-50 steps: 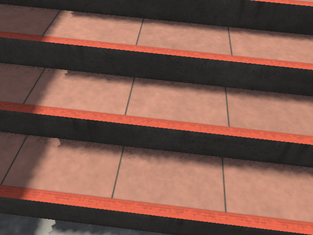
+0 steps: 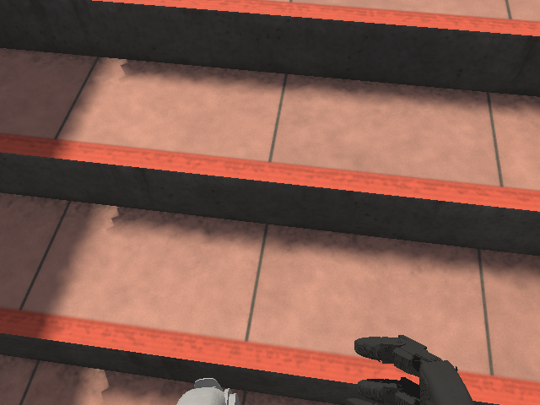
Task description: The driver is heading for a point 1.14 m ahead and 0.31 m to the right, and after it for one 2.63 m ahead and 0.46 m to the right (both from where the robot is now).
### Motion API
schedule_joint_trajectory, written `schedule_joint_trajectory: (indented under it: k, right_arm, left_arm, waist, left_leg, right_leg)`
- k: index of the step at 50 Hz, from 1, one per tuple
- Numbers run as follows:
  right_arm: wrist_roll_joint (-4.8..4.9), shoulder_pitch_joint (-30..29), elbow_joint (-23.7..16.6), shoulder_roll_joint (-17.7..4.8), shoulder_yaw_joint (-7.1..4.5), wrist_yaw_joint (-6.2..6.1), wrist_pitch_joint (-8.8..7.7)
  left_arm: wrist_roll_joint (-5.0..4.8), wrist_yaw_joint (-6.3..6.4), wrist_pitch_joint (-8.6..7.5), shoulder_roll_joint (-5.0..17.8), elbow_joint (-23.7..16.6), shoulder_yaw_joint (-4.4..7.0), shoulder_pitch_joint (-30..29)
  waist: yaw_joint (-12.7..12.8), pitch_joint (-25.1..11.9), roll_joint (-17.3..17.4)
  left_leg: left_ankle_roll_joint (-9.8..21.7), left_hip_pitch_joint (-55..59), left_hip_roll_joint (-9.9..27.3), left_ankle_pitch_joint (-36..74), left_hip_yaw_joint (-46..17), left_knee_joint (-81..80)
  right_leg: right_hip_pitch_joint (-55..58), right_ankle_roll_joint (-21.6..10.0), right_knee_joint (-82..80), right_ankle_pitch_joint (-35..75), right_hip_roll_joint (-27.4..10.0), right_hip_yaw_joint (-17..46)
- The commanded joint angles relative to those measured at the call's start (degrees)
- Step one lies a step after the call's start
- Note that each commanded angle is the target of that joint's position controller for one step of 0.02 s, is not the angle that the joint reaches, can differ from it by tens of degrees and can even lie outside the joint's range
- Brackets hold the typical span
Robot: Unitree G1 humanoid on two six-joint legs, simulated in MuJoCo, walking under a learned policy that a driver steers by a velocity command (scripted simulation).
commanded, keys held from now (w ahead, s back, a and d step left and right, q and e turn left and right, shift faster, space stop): no key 0.30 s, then w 0.40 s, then no key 0.30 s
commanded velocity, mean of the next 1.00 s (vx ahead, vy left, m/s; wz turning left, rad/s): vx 0.21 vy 0.00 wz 0.00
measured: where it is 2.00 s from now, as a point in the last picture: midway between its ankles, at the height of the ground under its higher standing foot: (363, 185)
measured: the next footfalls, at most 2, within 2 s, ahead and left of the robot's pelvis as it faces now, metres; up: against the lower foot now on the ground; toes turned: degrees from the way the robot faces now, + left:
left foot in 0.02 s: +0.20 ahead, +0.11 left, +0.15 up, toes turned +7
right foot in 0.76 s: +0.27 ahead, -0.14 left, +0.15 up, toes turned -4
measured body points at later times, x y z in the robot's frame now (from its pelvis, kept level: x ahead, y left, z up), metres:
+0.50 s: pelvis +0.15 +0.03 +0.14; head +0.13 +0.05 +0.59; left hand +0.20 +0.26 -0.01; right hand +0.16 -0.20 +0.00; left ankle +0.16 +0.10 -0.60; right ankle +0.12 -0.10 -0.46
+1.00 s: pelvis +0.28 -0.05 +0.14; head +0.30 -0.08 +0.59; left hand +0.17 +0.15 +0.01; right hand +0.43 -0.24 +0.00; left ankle +0.29 +0.09 -0.33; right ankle +0.23 -0.14 -0.60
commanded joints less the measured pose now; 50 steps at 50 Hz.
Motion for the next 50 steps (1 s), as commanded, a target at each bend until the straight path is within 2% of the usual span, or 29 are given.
schedule_joint_trajectory:
  k: [1,2,3,4,5,6,7,10,12,14,16,19,20,23,25,28,32,33,35,37,38,39,40,41,42,43,46,48,50]
  right_arm:
    - [-1.07,18.9,1.2,-15.8,-5.84,0.77,-0.86]
    - [-3.56,26.3,5.5,-22.0,-8.04,0.8,0.0]
    - [-5.52,30.5,8.6,-22.1,-8.24,-0.37,1.79]
    - [-4.76,24.1,7.7,-18.5,-7.83,-0.76,2.04]
    - [-1.43,15.2,7.8,-15.6,-7.19,-0.25,2.35]
    - [0.66,10.5,9.7,-10.5,-6.02,0.25,2.18]
    - [0.23,9.4,11.9,-7.0,-5.52,0.75,1.56]
    - [-1.73,12.1,16.5,-4.9,-5.26,1.18,0.69]
    - [-2.42,14.4,17.7,-6.3,-5.51,0.86,0.5]
    - [-2.45,13.4,16.8,-5.6,-4.86,-1.15,0.96]
    - [-2.28,12.0,15.7,-7.0,-4.68,-2.58,1.23]
    - [-2.0,17.0,17.5,-16.7,-7.78,-2.62,2.05]
    - [-1.51,19.6,18.2,-17.6,-8.36,-2.76,2.23]
    - [-1.14,28.9,21.3,-14.7,-8.48,-3.52,2.26]
    - [-0.56,32.3,22.2,-13.7,-8.86,-4.12,2.44]
    - [-1.71,27.1,20.7,-12.6,-8.79,-3.94,2.8]
    - [-0.3,19.8,19.0,-14.6,-8.83,-2.79,2.58]
    - [-0.32,20.1,19.5,-15.5,-8.88,-2.56,2.78]
    - [0.2,19.6,19.2,-17.1,-9.01,-2.51,3.14]
    - [1.23,19.1,18.9,-16.6,-8.7,-2.31,3.97]
    - [1.72,18.9,18.8,-15.5,-8.45,-1.93,4.15]
    - [0.3,18.0,17.1,-11.8,-7.3,-1.05,3.35]
    - [-0.18,19.9,19.9,-7.5,-6.83,0.2,1.34]
    - [2.2,26.8,21.3,-5.4,-6.69,0.85,-0.04]
    - [3.42,22.0,19.8,-7.8,-7.17,0.99,-0.21]
    - [3.85,15.3,17.4,-8.3,-7.13,0.72,0.26]
    - [2.35,12.8,14.9,-5.1,-6.07,-0.15,2.13]
    - [1.83,13.3,13.9,-3.5,-5.23,0.33,2.4]
    - [1.3,10.4,11.0,-4.5,-4.91,-0.21,2.64]
  left_arm:
    - [-0.96,-0.45,-1.37,16.0,-2.7,2.97,-1.3]
    - [0.57,-1.68,-2.42,9.6,-3.5,2.17,4.8]
    - [1.77,-4.09,-3.34,5.5,0.1,1.76,8.6]
    - [0.27,-6.04,-3.76,5.1,1.6,2.81,10.1]
    - [-0.85,-5.73,-2.24,3.3,-3.8,2.62,-1.0]
    - [-0.61,-4.23,-0.6,1.8,-8.4,2.06,-9.2]
    - [-0.76,-2.49,0.28,3.0,-11.1,2.43,-11.5]
    - [-0.87,-0.7,-0.16,2.0,-13.3,1.68,-7.8]
    - [-0.13,-0.32,-0.94,2.3,-13.8,1.28,-6.7]
    - [1.29,0.1,-0.34,2.7,-14.3,0.85,-7.8]
    - [1.58,-0.19,0.57,4.9,-12.7,1.35,-7.2]
    - [0.18,-0.61,1.81,6.9,-10.0,2.14,-7.7]
    - [-0.14,-0.46,1.54,7.8,-10.4,2.62,-10.2]
    - [-0.28,-0.25,-0.07,6.6,-10.2,3.38,-15.0]
    - [-0.24,-1.01,-1.81,5.2,-11.3,3.38,-18.9]
    - [-0.43,-2.12,-2.28,3.6,-8.8,3.04,-14.4]
    - [-0.25,-2.54,-1.99,3.7,-8.0,2.03,-12.7]
    - [-0.17,-2.55,-1.97,4.3,-7.5,1.92,-11.5]
    - [-0.18,-2.57,-2.25,5.7,-7.8,2.28,-9.8]
    - [0.66,-2.37,-2.59,7.0,-5.1,3.75,-3.3]
    - [1.16,-2.55,-2.65,8.6,-3.0,4.59,1.4]
    - [1.52,-1.94,-2.08,15.6,-0.7,6.24,9.9]
    - [2.1,-1.42,-1.42,12.8,-1.2,4.33,11.2]
    - [3.75,-1.28,-1.85,15.8,-2.9,4.56,11.0]
    - [2.81,-1.23,-1.51,14.2,-3.2,4.58,6.9]
    - [2.01,-1.35,-0.83,9.8,-3.6,3.44,2.3]
    - [2.2,-2.2,-0.25,1.4,-3.1,0.8,0.1]
    - [3.02,-1.98,-0.31,0.6,-2.7,0.27,0.8]
    - [3.06,-0.71,-0.23,3.1,-2.2,0.61,3.5]
  waist:
    - [-14.5,-23.4,-15.4]
    - [-11.9,-30.1,9.0]
    - [-11.2,-36.7,23.2]
    - [-8.1,-31.5,13.8]
    - [-6.0,-17.7,7.2]
    - [-4.1,-4.0,2.9]
    - [-2.2,0.0,0.1]
    - [1.2,0.5,2.6]
    - [2.0,-2.1,5.5]
    - [2.7,-4.3,5.8]
    - [2.2,-9.2,6.1]
    - [-1.6,-7.5,9.5]
    - [-3.2,-5.1,8.9]
    - [-6.9,-1.4,6.6]
    - [-7.7,-0.4,4.1]
    - [-3.8,-2.7,6.3]
    - [-0.1,-0.5,6.8]
    - [0.3,-0.9,7.7]
    - [1.1,-1.2,7.4]
    - [3.4,-1.5,4.6]
    - [4.1,-2.7,1.7]
    - [4.7,-7.0,-14.0]
    - [2.9,-7.1,-14.4]
    - [0.8,-13.5,-14.0]
    - [0.0,-8.6,-10.4]
    - [-0.2,-1.4,-6.5]
    - [-2.8,3.1,-0.3]
    - [-3.2,2.8,-0.1]
    - [-2.0,2.0,-3.8]
  left_leg:
    - [6.5,37.8,-4.5,8.8,-7.2,-20.1]
    - [16.9,57.5,10.1,38.5,-31.9,-30.8]
    - [23.9,64.8,18.6,47.6,-57.9,-52.4]
    - [20.7,55.6,20.0,28.3,-57.0,-52.4]
    - [15.5,43.4,17.6,11.5,-46.8,-51.0]
    - [9.7,31.7,13.8,1.4,-33.9,-49.9]
    - [6.0,26.5,10.3,-3.2,-25.5,-50.0]
    - [3.7,28.3,5.9,5.3,-14.9,-52.1]
    - [4.0,34.2,4.3,13.2,-9.5,-53.2]
    - [5.1,34.2,2.7,17.4,-5.0,-54.6]
    - [7.5,36.9,4.2,12.5,-6.5,-59.2]
    - [11.7,39.5,9.3,-8.7,-17.3,-65.1]
    - [12.4,43.3,11.6,-14.0,-21.7,-66.4]
    - [13.2,57.8,16.8,-17.6,-30.0,-66.6]
    - [12.6,63.2,16.0,-17.2,-28.9,-66.4]
    - [12.5,53.1,13.5,-12.9,-21.8,-67.4]
    - [11.0,38.2,9.5,-2.9,-10.7,-69.0]
    - [12.2,39.0,11.4,-0.2,-11.6,-69.0]
    - [11.6,44.2,12.3,6.1,-11.5,-64.8]
    - [8.3,48.4,8.2,28.3,-8.5,-50.1]
    - [5.9,47.0,4.3,33.5,-4.2,-37.2]
    - [0.4,30.5,-2.4,10.4,-0.4,-15.1]
    - [-2.3,17.6,-9.8,-7.1,-8.2,6.6]
    - [-2.8,15.5,-11.3,-9.6,-17.8,20.2]
    - [-3.6,6.9,-9.3,-10.1,-15.4,30.4]
    - [-3.1,-0.4,-7.6,-9.7,-14.7,35.9]
    - [-1.0,-4.6,-6.5,-5.1,-14.3,40.5]
    - [-0.9,-4.3,-5.4,-2.4,-13.4,37.2]
    - [-2.0,-8.8,-5.1,-3.0,-11.5,40.2]
  right_leg:
    - [10.1,-5.6,21.9,98.0,-9.4,3.2]
    - [-9.5,-1.4,41.6,62.9,-1.6,3.1]
    - [-18.3,1.7,65.5,-4.2,10.9,10.6]
    - [-23.7,1.7,85.8,-10.5,10.7,21.0]
    - [-32.0,0.8,91.2,-12.3,8.8,16.3]
    - [-38.8,-0.9,91.7,-13.0,5.6,11.7]
    - [-39.6,-2.6,91.0,-10.8,3.9,11.0]
    - [-41.0,-5.7,90.6,1.1,5.2,14.8]
    - [-45.0,-4.6,84.6,6.0,5.1,13.9]
    - [-40.3,-0.9,71.1,8.3,3.2,12.2]
    - [-34.8,2.8,62.2,7.9,-0.2,8.3]
    - [-35.9,4.9,65.4,0.4,-1.3,1.2]
    - [-41.4,4.6,66.6,-0.5,-1.9,1.8]
    - [-58.8,3.3,74.9,-1.3,-3.2,3.9]
    - [-63.8,2.6,69.1,-2.7,-4.0,4.3]
    - [-52.0,1.8,66.7,-0.4,-3.2,1.6]
    - [-31.1,0.0,45.9,-0.4,-1.9,-0.9]
    - [-29.0,-1.3,45.6,-4.1,-1.0,-2.3]
    - [-25.5,-3.6,34.1,-7.1,-1.0,-2.4]
    - [-17.0,-4.4,14.2,1.6,3.4,-5.2]
    - [-10.6,-4.7,7.8,8.2,2.6,-2.7]
    - [5.4,-7.3,7.1,36.2,-11.8,16.5]
    - [12.2,-9.3,13.1,70.1,-17.1,23.6]
    - [10.8,-18.7,11.7,56.6,-22.7,29.4]
    - [7.9,-20.6,8.4,36.0,-21.7,28.8]
    - [3.3,-16.7,6.1,24.3,-19.2,23.2]
    - [-4.5,-9.8,6.4,20.3,-13.3,12.6]
    - [-7.5,-9.1,6.2,24.7,-11.7,7.9]
    - [-5.2,-10.1,4.7,30.2,-12.8,8.0]
Keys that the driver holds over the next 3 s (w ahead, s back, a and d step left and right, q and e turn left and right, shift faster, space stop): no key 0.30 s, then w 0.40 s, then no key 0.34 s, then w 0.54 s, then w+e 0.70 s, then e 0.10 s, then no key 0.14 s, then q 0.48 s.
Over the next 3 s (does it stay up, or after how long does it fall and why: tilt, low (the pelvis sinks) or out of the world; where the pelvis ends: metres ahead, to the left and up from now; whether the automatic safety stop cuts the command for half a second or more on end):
stays up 1.13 -0.32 0.59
